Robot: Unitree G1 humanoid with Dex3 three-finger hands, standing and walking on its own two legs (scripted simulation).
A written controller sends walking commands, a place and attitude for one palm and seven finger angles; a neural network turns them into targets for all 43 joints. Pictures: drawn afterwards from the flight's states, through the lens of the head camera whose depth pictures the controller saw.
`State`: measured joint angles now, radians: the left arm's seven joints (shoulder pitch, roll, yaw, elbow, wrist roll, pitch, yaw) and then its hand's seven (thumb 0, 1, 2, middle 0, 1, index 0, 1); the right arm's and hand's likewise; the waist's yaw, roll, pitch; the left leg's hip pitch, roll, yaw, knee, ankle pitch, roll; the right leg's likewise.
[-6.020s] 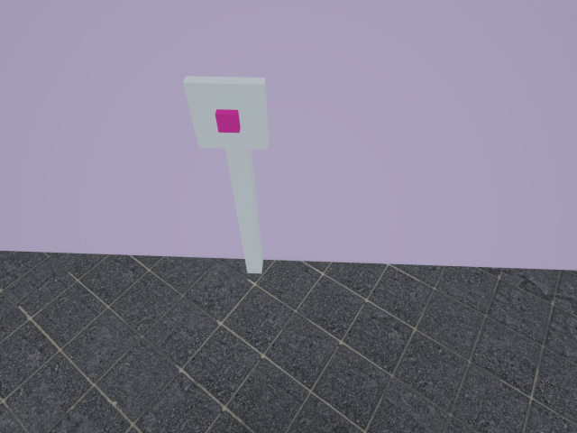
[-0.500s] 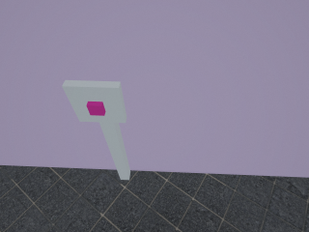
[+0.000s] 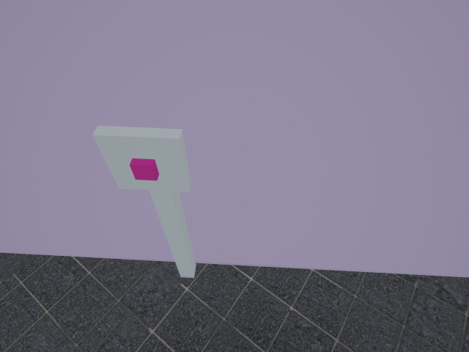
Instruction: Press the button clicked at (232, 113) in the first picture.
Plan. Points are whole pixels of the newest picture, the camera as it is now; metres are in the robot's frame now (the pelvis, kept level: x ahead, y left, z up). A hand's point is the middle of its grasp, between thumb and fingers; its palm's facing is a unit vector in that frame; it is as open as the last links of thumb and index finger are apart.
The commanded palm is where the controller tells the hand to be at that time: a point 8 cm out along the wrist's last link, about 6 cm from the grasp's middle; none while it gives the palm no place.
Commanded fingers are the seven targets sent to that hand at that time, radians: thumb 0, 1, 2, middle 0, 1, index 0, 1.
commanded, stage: look again from close up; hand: left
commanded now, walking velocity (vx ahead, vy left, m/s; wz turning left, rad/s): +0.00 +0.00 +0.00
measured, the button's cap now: (145, 168) +0.48 +0.24 -0.01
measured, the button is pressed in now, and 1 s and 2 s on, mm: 0 0 0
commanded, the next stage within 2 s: raise the hand and make a fist in 0.42 s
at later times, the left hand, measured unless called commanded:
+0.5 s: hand out of the picture -0.01 +0.17 -0.18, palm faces +0.03 -0.98 -0.18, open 7.3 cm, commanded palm none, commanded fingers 0.00 0.90 0.90 -0.20 -0.30 -0.20 -0.30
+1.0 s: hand out of the picture +0.11 +0.19 -0.08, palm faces +0.05 -1.00 +0.03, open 5.0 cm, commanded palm +0.10 +0.24 -0.05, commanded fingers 0.00 0.90 0.90 -0.89 -1.05 -0.89 -1.05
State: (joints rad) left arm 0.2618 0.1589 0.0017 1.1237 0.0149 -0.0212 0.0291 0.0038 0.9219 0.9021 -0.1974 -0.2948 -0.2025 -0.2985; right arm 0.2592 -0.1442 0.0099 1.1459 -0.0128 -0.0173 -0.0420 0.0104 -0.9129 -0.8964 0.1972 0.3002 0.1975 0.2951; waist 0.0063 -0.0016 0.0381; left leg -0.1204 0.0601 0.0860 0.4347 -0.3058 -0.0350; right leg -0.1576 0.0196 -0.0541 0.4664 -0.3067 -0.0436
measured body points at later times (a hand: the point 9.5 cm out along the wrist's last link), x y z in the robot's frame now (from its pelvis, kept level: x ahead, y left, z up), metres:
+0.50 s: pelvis +0.00 +0.00 +0.00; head +0.01 +0.00 +0.45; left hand -0.01 +0.22 -0.16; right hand -0.01 -0.21 -0.16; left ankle -0.05 +0.14 -0.74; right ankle -0.04 -0.09 -0.74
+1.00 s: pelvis -0.07 +0.02 -0.10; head -0.02 +0.03 +0.35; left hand +0.10 +0.24 -0.07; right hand +0.19 -0.21 -0.11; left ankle -0.05 +0.14 -0.74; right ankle -0.04 -0.09 -0.74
